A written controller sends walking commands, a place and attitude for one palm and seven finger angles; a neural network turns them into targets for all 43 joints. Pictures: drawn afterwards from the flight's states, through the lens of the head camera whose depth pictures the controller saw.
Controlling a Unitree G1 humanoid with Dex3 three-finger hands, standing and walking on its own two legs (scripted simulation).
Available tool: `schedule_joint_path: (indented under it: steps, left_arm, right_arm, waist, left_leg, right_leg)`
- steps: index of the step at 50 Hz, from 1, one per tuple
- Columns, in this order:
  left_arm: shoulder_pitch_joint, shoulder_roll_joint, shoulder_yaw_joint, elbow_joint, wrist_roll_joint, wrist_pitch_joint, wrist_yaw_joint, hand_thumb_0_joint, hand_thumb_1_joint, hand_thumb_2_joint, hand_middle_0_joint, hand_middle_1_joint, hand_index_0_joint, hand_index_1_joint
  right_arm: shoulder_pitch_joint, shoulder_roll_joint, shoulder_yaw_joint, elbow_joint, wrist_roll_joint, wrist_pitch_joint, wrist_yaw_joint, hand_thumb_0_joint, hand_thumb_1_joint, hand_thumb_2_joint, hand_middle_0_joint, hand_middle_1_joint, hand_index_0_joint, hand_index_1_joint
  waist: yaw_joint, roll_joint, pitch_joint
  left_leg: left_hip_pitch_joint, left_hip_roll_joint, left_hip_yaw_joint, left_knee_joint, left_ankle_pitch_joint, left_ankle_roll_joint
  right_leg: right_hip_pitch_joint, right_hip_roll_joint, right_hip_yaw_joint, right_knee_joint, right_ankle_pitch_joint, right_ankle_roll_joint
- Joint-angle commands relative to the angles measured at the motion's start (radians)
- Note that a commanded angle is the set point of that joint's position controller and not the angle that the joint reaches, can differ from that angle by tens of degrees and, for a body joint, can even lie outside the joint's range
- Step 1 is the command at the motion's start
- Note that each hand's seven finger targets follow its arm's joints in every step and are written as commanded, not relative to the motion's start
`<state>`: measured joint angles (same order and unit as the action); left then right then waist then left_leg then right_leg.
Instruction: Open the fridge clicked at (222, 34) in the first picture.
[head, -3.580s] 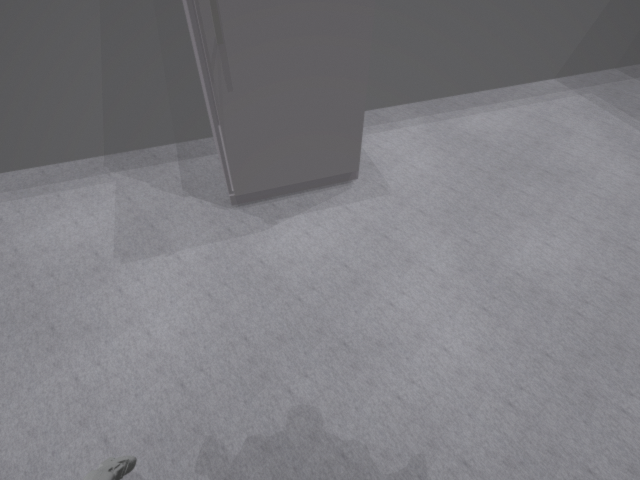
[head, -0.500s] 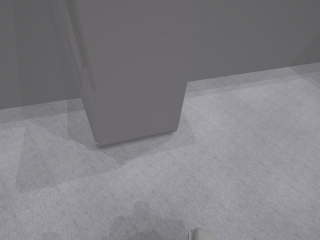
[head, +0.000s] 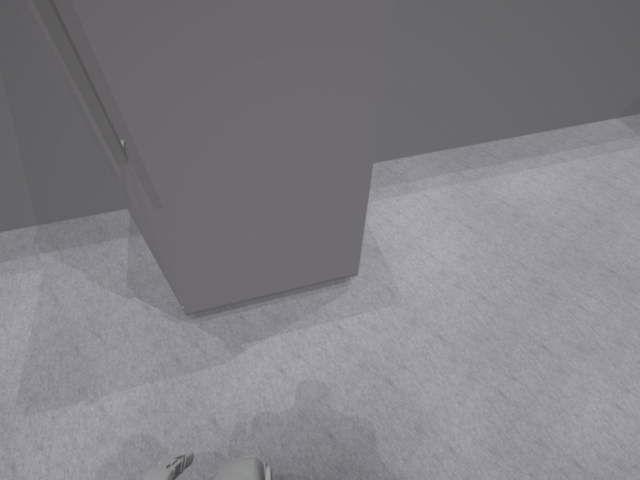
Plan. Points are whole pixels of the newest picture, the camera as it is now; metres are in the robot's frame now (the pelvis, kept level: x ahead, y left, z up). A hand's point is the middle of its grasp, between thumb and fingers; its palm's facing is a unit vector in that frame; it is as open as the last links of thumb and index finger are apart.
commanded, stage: turn to face it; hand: left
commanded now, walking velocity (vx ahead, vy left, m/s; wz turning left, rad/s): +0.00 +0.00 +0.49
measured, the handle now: (66, 39) +0.68 +0.40 +0.21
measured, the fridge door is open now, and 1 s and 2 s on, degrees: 0 0 0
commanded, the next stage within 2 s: take the last steps up to it in 0.52 s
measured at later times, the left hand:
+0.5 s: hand out of the picture +0.03 +0.25 -0.16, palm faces +0.23 -0.94 -0.27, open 7.4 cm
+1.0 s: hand out of the picture -0.04 +0.13 -0.14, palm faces +0.39 -0.89 -0.24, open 7.3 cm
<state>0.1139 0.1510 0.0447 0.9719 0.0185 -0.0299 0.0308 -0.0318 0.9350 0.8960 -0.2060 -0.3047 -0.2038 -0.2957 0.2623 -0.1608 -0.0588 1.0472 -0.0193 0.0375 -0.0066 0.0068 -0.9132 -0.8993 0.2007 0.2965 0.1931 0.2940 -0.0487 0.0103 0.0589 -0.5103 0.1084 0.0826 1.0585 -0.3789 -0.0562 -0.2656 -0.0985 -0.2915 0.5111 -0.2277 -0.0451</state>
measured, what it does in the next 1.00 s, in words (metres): steps on the spot, turning left: left foot, then right foot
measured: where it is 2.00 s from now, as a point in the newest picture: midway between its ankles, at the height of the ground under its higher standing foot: (267, 460)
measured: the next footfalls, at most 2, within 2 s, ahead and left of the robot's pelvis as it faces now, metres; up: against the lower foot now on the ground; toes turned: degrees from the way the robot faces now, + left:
left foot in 0.16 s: +0.09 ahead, +0.14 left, +0.00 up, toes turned +14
right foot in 0.64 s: +0.08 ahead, -0.11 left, +0.00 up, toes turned +8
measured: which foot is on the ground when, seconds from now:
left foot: up 0.00-0.14, down 0.16-0.64, up 0.66-1.00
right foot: down 0.00-0.16, up 0.18-0.62, down 0.64-1.00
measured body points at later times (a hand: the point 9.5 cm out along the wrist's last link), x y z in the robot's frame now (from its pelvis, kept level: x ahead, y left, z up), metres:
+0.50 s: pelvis +0.03 +0.03 +0.01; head +0.05 +0.04 +0.45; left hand +0.01 +0.30 -0.14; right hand +0.15 -0.19 -0.14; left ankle +0.05 +0.13 -0.74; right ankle +0.03 -0.12 -0.68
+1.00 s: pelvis +0.05 -0.02 +0.02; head +0.06 -0.05 +0.46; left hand -0.06 +0.18 -0.12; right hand +0.15 -0.25 -0.15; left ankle -0.01 +0.15 -0.65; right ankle +0.04 -0.11 -0.74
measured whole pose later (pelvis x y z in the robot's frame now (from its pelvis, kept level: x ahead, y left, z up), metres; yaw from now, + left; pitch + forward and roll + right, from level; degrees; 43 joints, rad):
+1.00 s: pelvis +0.05 -0.02 +0.02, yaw +19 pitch +0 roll +3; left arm 0.41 0.12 0.02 1.06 0.02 -0.06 0.01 0.00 0.91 0.90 -0.20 -0.30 -0.20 -0.30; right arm 0.26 -0.24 -0.08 1.06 -0.03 0.06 0.03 0.01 -0.91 -0.90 0.20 0.30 0.19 0.29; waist 0.03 0.04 0.01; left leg -0.47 0.09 0.01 0.99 -0.22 -0.05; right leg -0.09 -0.07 -0.18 0.34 -0.24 -0.03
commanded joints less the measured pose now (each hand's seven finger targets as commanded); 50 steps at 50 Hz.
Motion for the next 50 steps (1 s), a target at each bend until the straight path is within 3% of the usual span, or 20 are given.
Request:
schedule_joint_path:
  steps: [1, 5, 6, 7, 8, 9, 10, 12, 16, 24, 29, 30, 31, 32, 33, 35, 37, 39, 44, 50]
  left_arm:
    - [0.072, 0.168, 0.044, -0.036, 0.014, 0.018, 0.008, 0.0, 0.9, 0.9, -0.2, -0.3, -0.2, -0.3]
    - [0.088, 0.211, 0.058, -0.046, 0.012, 0.032, 0.001, 0.0, 0.9, 0.9, -0.2, -0.3, -0.2, -0.3]
    - [0.098, 0.205, 0.058, -0.047, 0.007, 0.037, -0.002, 0.0, 0.9, 0.9, -0.2, -0.3, -0.2, -0.3]
    - [0.103, 0.187, 0.055, -0.057, -0.001, 0.045, -0.005, 0.0, 0.9, 0.9, -0.2, -0.3, -0.2, -0.3]
    - [0.098, 0.124, 0.043, -0.099, -0.01, 0.05, -0.012, 0.0, 0.9, 0.9, -0.2, -0.3, -0.2, -0.3]
    - [0.026, 0.132, 0.033, -0.131, -0.001, 0.055, -0.01, 0.0, 0.9, 0.9, -0.2, -0.3, -0.2, -0.3]
    - [0.024, 0.14, 0.038, -0.131, 0.002, 0.056, -0.012, 0.0, 0.9, 0.9, -0.2, -0.3, -0.2, -0.3]
    - [0.049, 0.152, 0.047, -0.093, 0.006, 0.058, -0.016, 0.0, 0.9, 0.9, -0.2, -0.3, -0.2, -0.3]
    - [0.135, 0.156, 0.042, -0.044, 0.002, 0.062, -0.021, 0.0, 0.9, 0.9, -0.2, -0.3, -0.2, -0.3]
    - [0.099, 0.133, 0.028, -0.06, -0.005, 0.07, -0.008, 0.0, 0.9, 0.9, -0.2, -0.3, -0.2, -0.3]
    - [0.203, 0.119, 0.022, -0.028, -0.011, 0.051, 0.0, 0.0, 0.9, 0.9, -0.2, -0.3, -0.2, -0.3]
    - [0.241, 0.129, 0.022, -0.016, -0.009, 0.042, 0.003, 0.0, 0.9, 0.9, -0.2, -0.3, -0.2, -0.3]
    - [0.252, 0.185, 0.027, -0.014, 0.003, 0.028, 0.008, 0.0, 0.9, 0.9, -0.2, -0.3, -0.2, -0.3]
    - [0.24, 0.268, 0.039, -0.02, 0.01, 0.019, 0.01, 0.0, 0.9, 0.9, -0.2, -0.3, -0.2, -0.3]
    - [0.235, 0.279, 0.036, -0.037, 0.006, 0.022, 0.007, 0.0, 0.9, 0.9, -0.2, -0.3, -0.2, -0.3]
    - [0.167, 0.216, 0.035, -0.04, 0.003, 0.016, 0.006, 0.0, 0.9, 0.9, -0.2, -0.3, -0.2, -0.3]
    - [0.166, 0.177, 0.023, -0.034, 0.0, -0.001, 0.0, 0.0, 0.9, 0.9, -0.2, -0.3, -0.2, -0.3]
    - [0.229, 0.156, 0.019, -0.014, -0.002, -0.018, -0.005, 0.0, 0.9, 0.9, -0.2, -0.3, -0.2, -0.3]
    - [0.344, 0.141, 0.017, 0.037, 0.003, -0.034, -0.007, 0.0, 0.9, 0.9, -0.2, -0.3, -0.2, -0.3]
    - [0.394, 0.14, 0.017, 0.084, 0.012, -0.045, -0.009, 0.0, 0.9, 0.9, -0.2, -0.3, -0.2, -0.3]
  right_arm:
    - [0.027, -0.024, -0.006, -0.07, -0.001, -0.003, 0.019, 0.0, -0.9, -0.9, 0.2, 0.3, 0.2, 0.3]
    - [-0.018, -0.068, -0.011, -0.118, -0.001, -0.013, 0.022, 0.0, -0.9, -0.9, 0.2, 0.3, 0.2, 0.3]
    - [0.001, -0.085, -0.016, -0.12, -0.003, -0.016, 0.022, 0.0, -0.9, -0.9, 0.2, 0.3, 0.2, 0.3]
    - [0.05, -0.142, -0.027, -0.116, -0.005, -0.025, 0.021, 0.0, -0.9, -0.9, 0.2, 0.3, 0.2, 0.3]
    - [0.093, -0.25, -0.05, -0.125, -0.012, -0.034, 0.014, 0.0, -0.9, -0.9, 0.2, 0.3, 0.2, 0.3]
    - [0.116, -0.294, -0.053, -0.117, -0.011, -0.029, 0.002, 0.0, -0.9, -0.9, 0.2, 0.3, 0.2, 0.3]
    - [0.082, -0.284, -0.049, -0.12, -0.012, -0.031, -0.004, 0.0, -0.9, -0.9, 0.2, 0.3, 0.2, 0.3]
    - [-0.033, -0.231, -0.034, -0.154, -0.007, -0.036, -0.015, 0.0, -0.9, -0.9, 0.2, 0.3, 0.2, 0.3]
    - [-0.063, -0.208, -0.023, -0.167, 0.005, -0.048, -0.019, 0.0, -0.9, -0.9, 0.2, 0.3, 0.2, 0.3]
    - [-0.025, -0.214, -0.028, -0.134, -0.002, -0.028, -0.014, 0.0, -0.9, -0.9, 0.2, 0.3, 0.2, 0.3]
    - [-0.075, -0.212, -0.033, -0.129, 0.0, -0.018, -0.006, 0.0, -0.9, -0.9, 0.2, 0.3, 0.2, 0.3]
    - [-0.086, -0.197, -0.031, -0.131, 0.007, -0.017, -0.003, 0.0, -0.9, -0.9, 0.2, 0.3, 0.2, 0.3]
    - [-0.071, -0.146, -0.025, -0.13, 0.016, -0.017, 0.003, 0.0, -0.9, -0.9, 0.2, 0.3, 0.2, 0.3]
    - [-0.083, -0.079, -0.008, -0.158, 0.017, -0.014, 0.007, 0.0, -0.9, -0.9, 0.2, 0.3, 0.2, 0.3]
    - [-0.112, -0.135, -0.021, -0.165, 0.005, -0.002, 0.007, 0.0, -0.9, -0.9, 0.2, 0.3, 0.2, 0.3]
    - [-0.096, -0.141, -0.032, -0.123, -0.01, 0.009, 0.018, 0.0, -0.9, -0.9, 0.2, 0.3, 0.2, 0.3]
    - [-0.042, -0.128, -0.031, -0.087, -0.014, 0.001, 0.031, 0.0, -0.9, -0.9, 0.2, 0.3, 0.2, 0.3]
    - [-0.034, -0.114, -0.029, -0.075, -0.014, -0.009, 0.035, 0.0, -0.9, -0.9, 0.2, 0.3, 0.2, 0.3]
    - [-0.089, -0.109, -0.025, -0.082, -0.015, -0.017, 0.038, 0.0, -0.9, -0.9, 0.2, 0.3, 0.2, 0.3]
    - [-0.146, -0.096, -0.012, -0.096, -0.01, -0.03, 0.044, 0.0, -0.9, -0.9, 0.2, 0.3, 0.2, 0.3]
  waist:
    - [0.043, -0.171, -0.041]
    - [0.049, -0.145, -0.051]
    - [0.038, -0.076, -0.064]
    - [0.007, 0.068, -0.095]
    - [-0.011, 0.371, -0.092]
    - [-0.037, 0.326, -0.099]
    - [-0.015, 0.225, -0.11]
    - [0.023, 0.221, -0.1]
    - [0.049, 0.109, -0.145]
    - [0.016, 0.121, -0.092]
    - [0.062, 0.127, -0.108]
    - [0.082, 0.077, -0.114]
    - [0.084, -0.075, -0.129]
    - [0.081, -0.329, -0.077]
    - [0.102, -0.247, -0.057]
    - [0.068, -0.211, 0.052]
    - [0.046, -0.134, 0.06]
    - [0.065, -0.137, 0.034]
    - [0.105, -0.132, 0.037]
    - [0.115, -0.167, 0.05]
  left_leg:
    - [0.067, 0.011, 0.019, -0.161, -0.009, 0.003]
    - [0.157, -0.014, 0.055, -0.357, 0.038, 0.018]
    - [0.24, -0.026, 0.057, -0.457, 0.111, 0.023]
    - [0.336, 0.03, -0.053, -0.602, 0.25, 0.052]
    - [0.416, 0.271, -0.403, -0.724, 0.554, 0.177]
    - [0.386, 0.353, -0.48, -0.756, 0.654, 0.275]
    - [0.364, 0.32, -0.411, -0.758, 0.527, 0.279]
    - [0.349, 0.227, -0.327, -0.745, 0.463, 0.222]
    - [0.416, 0.141, -0.193, -0.741, 0.562, 0.19]
    - [0.392, 0.161, -0.266, -0.766, 0.421, 0.232]
    - [0.271, 0.121, -0.279, -0.697, 0.375, 0.197]
    - [0.214, 0.081, -0.251, -0.641, 0.309, 0.158]
    - [0.126, -0.01, -0.163, -0.509, 0.181, 0.091]
    - [-0.007, -0.126, -0.057, -0.348, -0.095, 0.029]
    - [0.012, -0.102, -0.115, -0.191, -0.172, 0.035]
    - [-0.049, -0.076, -0.138, -0.014, -0.037, 0.039]
    - [-0.077, -0.057, -0.111, 0.041, 0.072, 0.03]
    - [-0.105, -0.055, -0.095, 0.049, 0.13, 0.016]
    - [-0.163, -0.021, -0.085, 0.006, 0.165, 0.005]
    - [-0.154, 0.0, -0.05, -0.152, 0.151, 0.011]
  right_leg:
    - [0.018, -0.284, 0.13, -0.199, 0.17, -0.062]
    - [0.039, -0.295, 0.113, -0.087, 0.173, -0.043]
    - [0.008, -0.27, 0.089, -0.013, 0.143, -0.015]
    - [-0.061, -0.209, 0.057, 0.137, 0.053, 0.035]
    - [-0.272, -0.059, 0.034, 0.363, -0.329, 0.123]
    - [-0.295, -0.013, 0.165, 0.552, -0.462, 0.12]
    - [-0.291, -0.031, 0.226, 0.618, -0.396, 0.106]
    - [-0.329, -0.032, 0.26, 0.675, -0.257, 0.115]
    - [-0.286, -0.015, 0.26, 0.646, -0.121, 0.134]
    - [-0.188, 0.012, 0.25, 0.367, -0.226, 0.131]
    - [0.042, 0.052, 0.227, 0.048, -0.084, 0.109]
    - [0.135, 0.038, 0.23, -0.098, 0.018, 0.108]
    - [0.215, -0.087, 0.364, -0.227, 0.026, 0.075]
    - [0.199, -0.306, 0.594, -0.299, 0.035, -0.017]
    - [0.071, -0.369, 0.619, -0.334, -0.08, -0.084]
    - [-0.013, -0.282, 0.577, -0.396, -0.317, -0.056]
    - [0.048, -0.222, 0.45, -0.366, -0.224, -0.019]
    - [0.133, -0.192, 0.389, -0.345, -0.129, -0.01]
    - [0.235, -0.223, 0.402, -0.364, -0.117, -0.036]
    - [0.265, -0.242, 0.375, -0.381, -0.091, -0.071]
